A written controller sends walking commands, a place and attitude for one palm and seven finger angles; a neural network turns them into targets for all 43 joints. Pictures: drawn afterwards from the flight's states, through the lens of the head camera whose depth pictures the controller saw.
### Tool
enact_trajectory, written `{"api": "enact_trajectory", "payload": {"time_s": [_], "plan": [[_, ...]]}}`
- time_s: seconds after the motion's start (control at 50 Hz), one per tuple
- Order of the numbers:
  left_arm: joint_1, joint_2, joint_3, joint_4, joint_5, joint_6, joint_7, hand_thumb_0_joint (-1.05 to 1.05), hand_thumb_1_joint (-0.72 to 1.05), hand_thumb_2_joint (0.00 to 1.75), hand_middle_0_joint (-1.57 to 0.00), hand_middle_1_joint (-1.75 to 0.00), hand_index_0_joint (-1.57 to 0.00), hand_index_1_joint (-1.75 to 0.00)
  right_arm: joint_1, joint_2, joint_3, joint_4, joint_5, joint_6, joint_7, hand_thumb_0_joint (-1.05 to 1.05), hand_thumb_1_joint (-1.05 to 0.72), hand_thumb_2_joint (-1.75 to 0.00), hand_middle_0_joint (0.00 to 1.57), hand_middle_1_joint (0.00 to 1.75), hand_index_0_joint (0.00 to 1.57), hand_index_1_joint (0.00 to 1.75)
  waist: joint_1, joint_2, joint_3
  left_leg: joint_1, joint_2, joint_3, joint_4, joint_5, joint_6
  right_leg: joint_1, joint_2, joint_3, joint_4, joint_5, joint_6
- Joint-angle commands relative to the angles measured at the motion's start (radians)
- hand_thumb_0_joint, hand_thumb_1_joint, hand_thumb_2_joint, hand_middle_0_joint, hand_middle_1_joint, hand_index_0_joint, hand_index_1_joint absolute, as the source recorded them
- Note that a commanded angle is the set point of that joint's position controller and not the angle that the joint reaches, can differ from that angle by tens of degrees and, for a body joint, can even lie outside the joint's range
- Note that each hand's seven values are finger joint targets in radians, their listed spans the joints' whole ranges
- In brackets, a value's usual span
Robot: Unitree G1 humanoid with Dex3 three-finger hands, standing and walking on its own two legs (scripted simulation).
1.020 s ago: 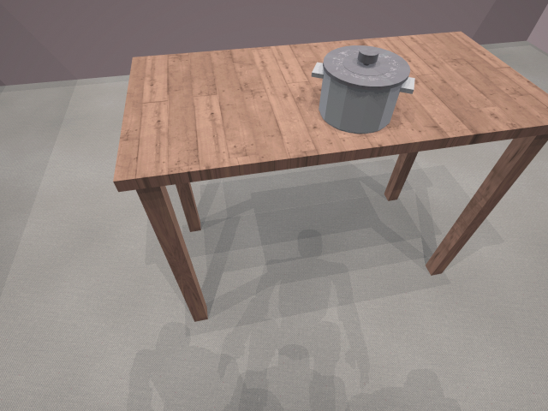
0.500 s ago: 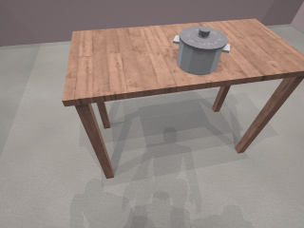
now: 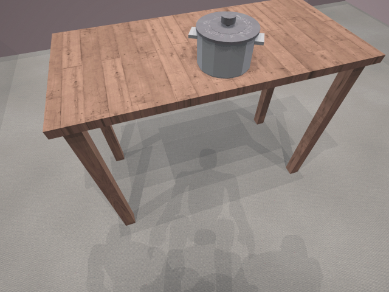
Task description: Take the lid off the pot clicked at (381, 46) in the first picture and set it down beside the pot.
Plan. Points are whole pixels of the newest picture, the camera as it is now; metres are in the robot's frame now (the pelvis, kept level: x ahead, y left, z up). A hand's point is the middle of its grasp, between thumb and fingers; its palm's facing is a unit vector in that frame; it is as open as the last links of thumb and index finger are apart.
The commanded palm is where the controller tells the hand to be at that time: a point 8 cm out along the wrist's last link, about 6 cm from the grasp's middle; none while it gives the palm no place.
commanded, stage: walk to a spot facing it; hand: left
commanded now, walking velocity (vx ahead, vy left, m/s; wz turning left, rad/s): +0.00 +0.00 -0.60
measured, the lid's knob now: (228, 18) +0.78 -0.03 +0.17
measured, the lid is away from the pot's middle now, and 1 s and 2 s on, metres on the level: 0.00 0.00 0.00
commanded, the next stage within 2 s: none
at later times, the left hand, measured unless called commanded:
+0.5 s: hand out of the picture +0.11 +0.21 -0.16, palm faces -0.16 -0.95 -0.26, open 7.4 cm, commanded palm none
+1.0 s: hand (161, 244) +0.24 +0.11 -0.14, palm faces -0.54 -0.79 -0.28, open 7.4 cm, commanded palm none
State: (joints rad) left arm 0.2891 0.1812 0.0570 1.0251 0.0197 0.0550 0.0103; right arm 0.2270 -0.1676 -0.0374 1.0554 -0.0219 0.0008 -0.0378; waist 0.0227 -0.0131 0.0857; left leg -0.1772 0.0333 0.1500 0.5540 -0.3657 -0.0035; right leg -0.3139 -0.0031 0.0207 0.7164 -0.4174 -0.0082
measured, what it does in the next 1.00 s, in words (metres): steps on the spot, turning right: left foot, then right foot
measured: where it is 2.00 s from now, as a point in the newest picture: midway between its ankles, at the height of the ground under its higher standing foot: outside the picture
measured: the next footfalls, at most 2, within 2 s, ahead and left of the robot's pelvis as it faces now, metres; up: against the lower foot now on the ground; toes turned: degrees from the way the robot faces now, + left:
left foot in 0.52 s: +0.09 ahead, +0.13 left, +0.00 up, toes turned -17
right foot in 0.86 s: +0.01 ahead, -0.12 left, +0.00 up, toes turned -32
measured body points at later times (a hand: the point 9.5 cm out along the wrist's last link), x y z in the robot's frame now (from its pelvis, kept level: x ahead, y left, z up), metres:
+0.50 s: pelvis +0.02 +0.01 +0.01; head +0.07 +0.01 +0.45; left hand +0.12 +0.26 -0.14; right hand +0.12 -0.26 -0.11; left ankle +0.05 +0.14 -0.72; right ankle +0.00 -0.10 -0.73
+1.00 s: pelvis +0.02 +0.00 +0.00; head +0.07 -0.05 +0.45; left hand +0.27 +0.15 -0.12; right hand -0.10 -0.25 -0.15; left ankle +0.08 +0.13 -0.67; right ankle -0.03 -0.10 -0.73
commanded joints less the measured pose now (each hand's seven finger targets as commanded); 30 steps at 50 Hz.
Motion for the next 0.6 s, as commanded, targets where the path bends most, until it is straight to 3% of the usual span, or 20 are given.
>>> {"api": "enact_trajectory", "payload": {"time_s": [0.0,0.02,0.04,0.06,0.1,0.16,0.22,0.34,0.4,0.44,0.46,0.48,0.5,0.52,0.54,0.58], "plan": [[0.127,0.107,0.037,-0.059,0.010,-0.033,-0.010,0.00,0.90,0.90,-0.20,-0.30,-0.20,-0.30,-0.007,-0.170,-0.043,-0.088,0.004,-0.003,-0.007,0.00,-0.90,-0.90,0.20,0.30,0.20,0.30,0.048,-0.022,-0.032,-0.142,0.163,-0.060,0.120,0.238,0.049,0.136,-0.063,0.079,-0.253,0.279,-0.031],[0.158,0.222,0.058,-0.061,0.015,-0.046,0.006,0.00,0.90,0.90,-0.20,-0.30,-0.20,-0.30,-0.001,-0.103,-0.030,-0.126,0.012,-0.003,-0.001,0.00,-0.90,-0.90,0.20,0.30,0.20,0.30,0.040,-0.316,-0.071,-0.360,0.019,0.033,0.361,-0.131,-0.023,0.261,-0.312,0.452,-0.377,0.505,-0.136],[0.200,0.215,0.058,-0.057,-0.006,-0.045,0.016,0.00,0.90,0.90,-0.20,-0.30,-0.20,-0.30,-0.087,-0.123,-0.029,-0.148,0.009,0.007,-0.006,0.00,-0.90,-0.90,0.20,0.30,0.20,0.30,0.082,-0.268,-0.071,-0.358,0.012,-0.121,0.500,-0.236,-0.021,0.201,-0.327,0.515,-0.417,0.620,-0.185],[0.160,0.196,0.053,-0.065,-0.006,-0.041,0.023,0.00,0.90,0.90,-0.20,-0.30,-0.20,-0.30,-0.097,-0.116,-0.031,-0.156,0.011,0.010,-0.007,0.00,-0.90,-0.90,0.20,0.30,0.20,0.30,0.048,-0.173,-0.046,-0.393,0.027,-0.158,0.573,-0.203,-0.022,0.190,-0.318,0.493,-0.401,0.601,-0.221],[0.060,0.167,0.049,-0.106,-0.004,-0.043,0.023,0.00,0.90,0.90,-0.20,-0.30,-0.20,-0.30,-0.084,-0.119,-0.030,-0.149,0.007,0.004,0.000,0.00,-0.90,-0.90,0.20,0.30,0.20,0.30,0.009,-0.090,-0.066,-0.396,0.054,-0.174,0.576,-0.110,-0.034,0.203,-0.254,0.389,-0.359,0.594,-0.230],[0.049,0.186,0.055,-0.130,-0.001,-0.045,0.019,0.00,0.90,0.90,-0.20,-0.30,-0.20,-0.30,-0.086,-0.111,-0.030,-0.156,0.009,0.007,0.004,0.00,-0.90,-0.90,0.20,0.30,0.20,0.30,0.011,-0.064,-0.141,-0.332,0.035,-0.150,0.453,-0.075,-0.053,0.248,-0.206,0.329,-0.333,0.669,-0.209],[0.059,0.198,0.058,-0.137,-0.002,-0.042,0.011,0.00,0.90,0.90,-0.20,-0.30,-0.20,-0.30,-0.132,-0.120,-0.033,-0.184,0.011,0.016,0.004,0.00,-0.90,-0.90,0.20,0.30,0.20,0.30,0.020,-0.101,-0.108,-0.343,0.016,-0.154,0.430,-0.041,-0.060,0.225,-0.185,0.356,-0.352,0.656,-0.195],[0.035,0.222,0.069,-0.173,0.001,-0.035,0.009,0.00,0.90,0.90,-0.20,-0.30,-0.20,-0.30,-0.178,-0.133,-0.033,-0.240,0.020,0.007,0.000,0.00,-0.90,-0.90,0.20,0.30,0.20,0.30,0.028,-0.115,-0.141,-0.284,-0.011,-0.165,0.280,-0.065,-0.057,0.246,-0.170,0.421,-0.314,0.738,-0.194],[-0.022,0.238,0.073,-0.200,0.003,-0.028,0.008,0.00,0.90,0.90,-0.20,-0.30,-0.20,-0.30,-0.129,-0.136,-0.033,-0.251,0.025,0.003,-0.003,0.00,-0.90,-0.90,0.20,0.30,0.20,0.30,-0.003,-0.129,-0.147,-0.189,-0.023,-0.166,0.151,-0.042,-0.047,0.182,-0.158,0.444,-0.292,0.729,-0.175],[-0.074,0.235,0.072,-0.216,-0.003,-0.024,0.005,0.00,0.90,0.90,-0.20,-0.30,-0.20,-0.30,-0.039,-0.144,-0.033,-0.237,0.026,-0.004,-0.007,0.00,-0.90,-0.90,0.20,0.30,0.20,0.30,-0.049,-0.126,-0.162,-0.020,-0.026,-0.169,-0.080,0.091,-0.037,0.090,-0.110,0.427,-0.223,0.647,-0.118],[-0.076,0.201,0.064,-0.229,-0.006,-0.021,0.003,0.00,0.90,0.90,-0.20,-0.30,-0.20,-0.30,0.007,-0.183,-0.038,-0.232,0.023,-0.013,-0.009,0.00,-0.90,-0.90,0.20,0.30,0.20,0.30,-0.064,-0.042,-0.180,0.134,0.064,-0.250,-0.194,0.158,-0.012,-0.042,-0.029,0.359,-0.131,0.460,-0.069],[-0.055,0.146,0.055,-0.253,-0.012,-0.020,-0.010,0.00,0.90,0.90,-0.20,-0.30,-0.20,-0.30,0.008,-0.280,-0.055,-0.250,0.006,-0.016,-0.007,0.00,-0.90,-0.90,0.20,0.30,0.20,0.30,-0.053,0.252,-0.169,0.238,0.315,-0.519,-0.275,0.263,0.086,-0.258,0.109,0.193,0.045,0.012,0.001],[-0.065,0.162,0.057,-0.268,0.002,-0.028,-0.015,0.00,0.90,0.90,-0.20,-0.30,-0.20,-0.30,0.015,-0.308,-0.054,-0.272,0.003,-0.007,-0.004,0.00,-0.90,-0.90,0.20,0.30,0.20,0.30,-0.051,0.256,-0.121,0.137,0.449,-0.601,-0.282,0.348,0.185,-0.298,0.070,0.075,0.264,-0.186,0.037],[-0.082,0.184,0.061,-0.257,0.011,-0.027,-0.022,0.00,0.90,0.90,-0.20,-0.30,-0.20,-0.30,-0.001,-0.261,-0.040,-0.274,-0.007,-0.011,-0.004,0.00,-0.90,-0.90,0.20,0.30,0.20,0.30,-0.048,0.168,-0.090,0.067,0.407,-0.555,-0.278,0.389,0.200,-0.288,0.035,0.087,0.389,-0.144,0.047],[-0.075,0.178,0.066,-0.236,0.010,-0.024,-0.027,0.00,0.90,0.90,-0.20,-0.30,-0.20,-0.30,-0.039,-0.234,-0.028,-0.279,-0.010,-0.013,-0.006,0.00,-0.90,-0.90,0.20,0.30,0.20,0.30,-0.020,0.199,-0.085,0.040,0.341,-0.452,-0.253,0.463,0.179,-0.287,0.017,0.085,0.456,-0.092,0.057],[-0.071,0.170,0.054,-0.230,0.000,-0.015,-0.038,0.00,0.90,0.90,-0.20,-0.30,-0.20,-0.30,-0.077,-0.211,-0.020,-0.296,-0.004,-0.016,-0.005,0.00,-0.90,-0.90,0.20,0.30,0.20,0.30,-0.005,0.182,-0.107,0.049,0.277,-0.292,-0.223,0.569,0.160,-0.272,-0.010,0.053,0.479,-0.035,0.068]]}}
